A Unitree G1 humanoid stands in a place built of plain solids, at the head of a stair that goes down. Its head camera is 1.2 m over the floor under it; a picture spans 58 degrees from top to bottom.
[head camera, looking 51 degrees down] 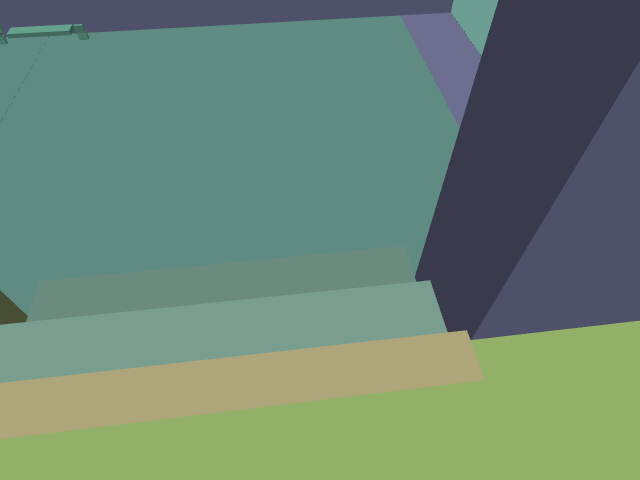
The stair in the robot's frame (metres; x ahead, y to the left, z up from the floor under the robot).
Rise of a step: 0.16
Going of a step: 0.29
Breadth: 1.56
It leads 7 degrees to the left of straight ahead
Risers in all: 3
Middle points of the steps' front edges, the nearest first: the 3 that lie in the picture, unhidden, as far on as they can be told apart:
0.52 0.33 0.00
0.81 0.36 -0.16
1.10 0.40 -0.31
